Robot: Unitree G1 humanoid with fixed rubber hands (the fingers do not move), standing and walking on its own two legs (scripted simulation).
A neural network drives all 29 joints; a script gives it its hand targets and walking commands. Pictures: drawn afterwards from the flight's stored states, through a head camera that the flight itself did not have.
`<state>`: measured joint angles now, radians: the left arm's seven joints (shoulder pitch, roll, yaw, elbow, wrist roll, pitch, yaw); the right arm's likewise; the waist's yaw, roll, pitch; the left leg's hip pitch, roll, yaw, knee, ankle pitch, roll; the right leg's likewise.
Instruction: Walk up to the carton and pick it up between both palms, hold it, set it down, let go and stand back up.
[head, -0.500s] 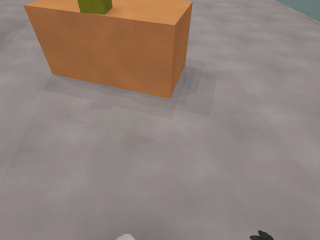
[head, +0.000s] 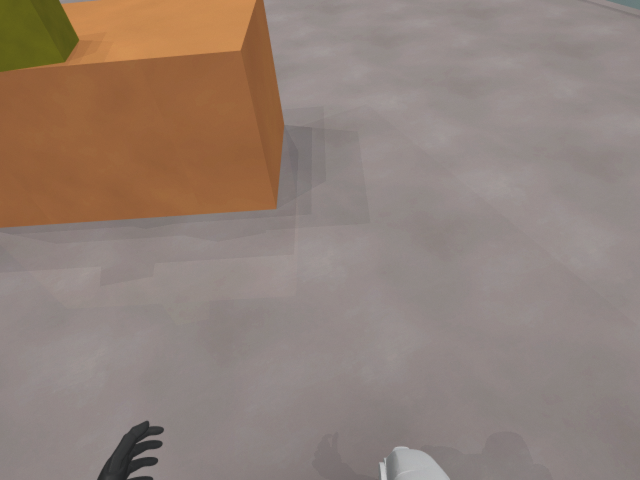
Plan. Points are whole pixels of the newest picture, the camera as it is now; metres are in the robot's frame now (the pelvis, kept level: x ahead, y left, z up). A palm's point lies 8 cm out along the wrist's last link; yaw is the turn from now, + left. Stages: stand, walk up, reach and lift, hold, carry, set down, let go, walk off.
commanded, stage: walk up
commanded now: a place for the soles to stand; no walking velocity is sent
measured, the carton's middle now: (18, 16) +1.53 +0.86 +0.10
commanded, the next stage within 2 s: none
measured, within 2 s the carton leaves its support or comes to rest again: neither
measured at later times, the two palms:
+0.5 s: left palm (46, 404) +0.30 +0.42 -0.10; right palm (387, 360) +0.30 -0.11 -0.10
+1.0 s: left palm (6, 319) +0.46 +0.55 -0.09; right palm (293, 228) +0.59 +0.02 -0.08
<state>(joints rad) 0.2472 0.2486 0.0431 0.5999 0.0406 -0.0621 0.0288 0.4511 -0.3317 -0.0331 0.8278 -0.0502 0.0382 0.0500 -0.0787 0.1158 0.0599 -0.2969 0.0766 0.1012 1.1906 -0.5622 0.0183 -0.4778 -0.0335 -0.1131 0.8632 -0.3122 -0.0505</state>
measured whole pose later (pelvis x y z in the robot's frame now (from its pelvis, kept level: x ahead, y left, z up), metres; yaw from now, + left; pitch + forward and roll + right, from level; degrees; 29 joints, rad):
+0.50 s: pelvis +0.21 +0.15 +0.00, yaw -2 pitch -5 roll +2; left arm 0.33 0.29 0.05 0.71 0.03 -0.01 0.01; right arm 0.29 -0.26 -0.01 0.69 -0.03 -0.02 0.02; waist -0.02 -0.04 0.09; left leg -0.36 0.11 0.20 0.92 -0.47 0.03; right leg -0.55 -0.06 -0.03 1.33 -0.52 -0.01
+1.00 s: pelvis +0.43 +0.27 +0.01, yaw +4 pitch -5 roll -3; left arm 0.37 0.27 0.04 0.75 0.07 -0.07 0.05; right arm 0.23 -0.29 -0.07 0.62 -0.03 0.02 0.11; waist 0.03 0.06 0.09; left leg -0.56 0.17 0.02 0.84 -0.26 0.01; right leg -0.17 -0.18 -0.15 0.78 -0.51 0.03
